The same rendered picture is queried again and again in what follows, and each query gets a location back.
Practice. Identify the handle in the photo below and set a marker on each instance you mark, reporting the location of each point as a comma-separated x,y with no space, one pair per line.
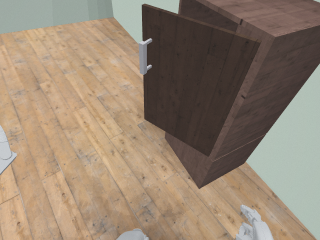
143,68

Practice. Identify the left robot thigh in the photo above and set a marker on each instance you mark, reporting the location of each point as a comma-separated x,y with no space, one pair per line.
133,235

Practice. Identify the left robot hand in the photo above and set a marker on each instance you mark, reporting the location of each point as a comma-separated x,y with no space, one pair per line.
6,155

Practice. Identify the right robot hand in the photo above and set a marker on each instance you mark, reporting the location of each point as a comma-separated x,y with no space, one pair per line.
259,229

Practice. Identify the cupboard door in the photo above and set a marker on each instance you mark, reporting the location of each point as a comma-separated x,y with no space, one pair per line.
197,71

